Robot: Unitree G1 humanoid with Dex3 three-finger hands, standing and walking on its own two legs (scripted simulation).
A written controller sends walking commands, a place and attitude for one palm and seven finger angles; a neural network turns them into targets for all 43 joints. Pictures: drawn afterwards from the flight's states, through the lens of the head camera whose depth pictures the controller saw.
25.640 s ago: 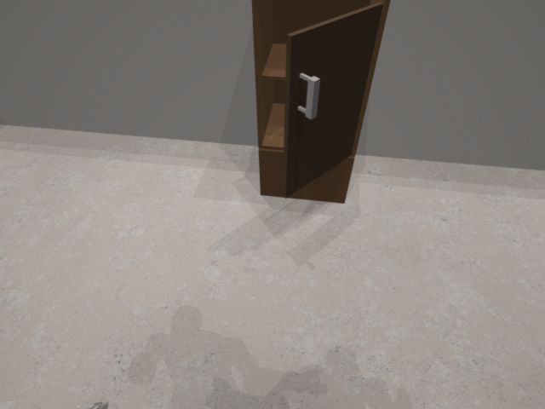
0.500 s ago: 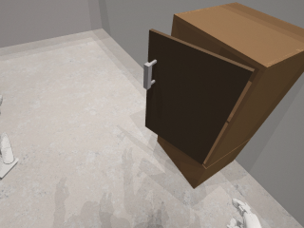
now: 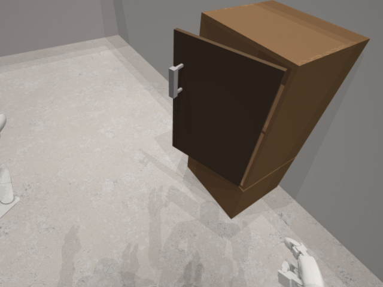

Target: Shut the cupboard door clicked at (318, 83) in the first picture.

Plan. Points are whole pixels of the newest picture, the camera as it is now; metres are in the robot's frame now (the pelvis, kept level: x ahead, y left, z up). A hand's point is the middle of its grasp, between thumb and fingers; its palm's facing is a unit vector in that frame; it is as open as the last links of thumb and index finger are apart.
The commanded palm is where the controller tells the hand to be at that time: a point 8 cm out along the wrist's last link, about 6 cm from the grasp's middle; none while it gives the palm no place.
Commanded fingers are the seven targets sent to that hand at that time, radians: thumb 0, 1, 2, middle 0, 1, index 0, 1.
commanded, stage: step back with the hand held close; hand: left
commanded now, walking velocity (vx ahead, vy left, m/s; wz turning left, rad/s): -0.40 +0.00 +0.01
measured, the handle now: (176, 80) +0.81 +0.10 -0.01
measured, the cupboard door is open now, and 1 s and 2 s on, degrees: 19 19 19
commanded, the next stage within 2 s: stop stepping back and stand still in 0.14 s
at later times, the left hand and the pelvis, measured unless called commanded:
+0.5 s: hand out of the picture +0.03 +0.28 +0.17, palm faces +0.45 -0.79 -0.40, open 7.4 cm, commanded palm -0.02 +0.32 +0.18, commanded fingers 0.00 0.90 0.90 -0.20 -0.30 -0.20 -0.30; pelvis -0.16 +0.01 -0.01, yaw +1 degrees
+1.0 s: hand out of the picture -0.01 +0.34 +0.17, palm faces +0.56 -0.76 -0.33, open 7.4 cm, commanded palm -0.07 +0.36 +0.18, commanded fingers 0.00 0.90 0.90 -0.20 -0.30 -0.20 -0.30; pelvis -0.20 +0.06 -0.02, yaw +1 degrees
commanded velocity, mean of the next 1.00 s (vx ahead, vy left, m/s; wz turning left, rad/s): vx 0.07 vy -0.03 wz -0.01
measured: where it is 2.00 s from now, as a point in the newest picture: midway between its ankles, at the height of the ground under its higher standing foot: outside the picture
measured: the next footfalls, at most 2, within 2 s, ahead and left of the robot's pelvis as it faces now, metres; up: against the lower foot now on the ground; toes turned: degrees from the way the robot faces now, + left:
left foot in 0.08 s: +0.02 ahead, +0.13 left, +0.00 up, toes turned +2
right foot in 0.36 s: -0.19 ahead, -0.11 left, +0.00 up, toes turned +2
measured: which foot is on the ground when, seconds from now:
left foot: up 0.00-0.06, down 0.08-0.82, up 0.84-0.94, down 0.96-1.00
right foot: down 0.00-0.12, up 0.14-0.34, down 0.36-0.98, up 1.00-1.00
